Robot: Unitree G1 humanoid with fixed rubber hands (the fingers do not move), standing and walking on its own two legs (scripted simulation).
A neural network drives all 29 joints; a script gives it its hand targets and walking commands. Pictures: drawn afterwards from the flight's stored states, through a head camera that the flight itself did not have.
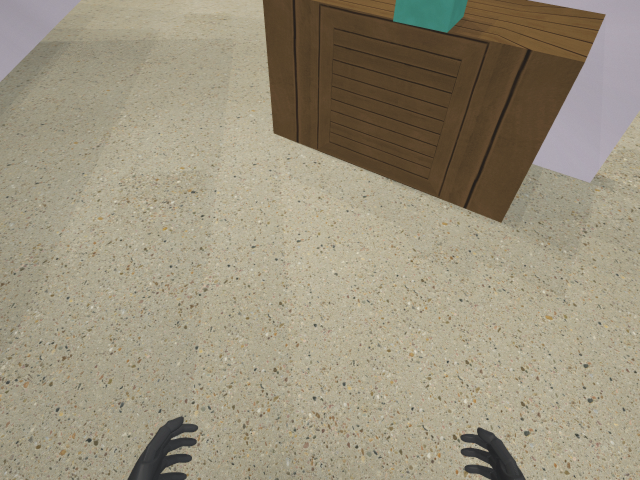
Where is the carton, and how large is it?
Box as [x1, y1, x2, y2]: [393, 0, 467, 32]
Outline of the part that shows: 393,20 446,32 462,17 467,0 396,0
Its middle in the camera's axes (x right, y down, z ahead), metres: +0.42 -0.94 +1.37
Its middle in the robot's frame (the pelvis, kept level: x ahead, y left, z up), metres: +1.69 -0.35 +0.09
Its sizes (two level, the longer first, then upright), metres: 0.210 0.200 0.250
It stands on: a pedestal, 0.72 m high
